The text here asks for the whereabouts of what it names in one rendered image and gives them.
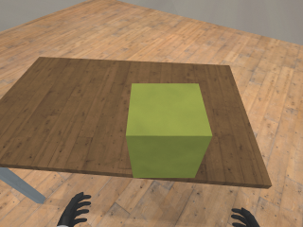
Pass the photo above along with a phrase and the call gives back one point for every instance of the carton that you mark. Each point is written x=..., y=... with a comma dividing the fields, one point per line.
x=168, y=131

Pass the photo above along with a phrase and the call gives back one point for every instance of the left robot hand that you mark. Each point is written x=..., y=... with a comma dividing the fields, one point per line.
x=71, y=211

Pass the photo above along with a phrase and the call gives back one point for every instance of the right robot hand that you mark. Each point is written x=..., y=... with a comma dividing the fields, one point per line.
x=246, y=217

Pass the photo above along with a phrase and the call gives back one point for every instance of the table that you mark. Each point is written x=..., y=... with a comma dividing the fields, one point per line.
x=70, y=115

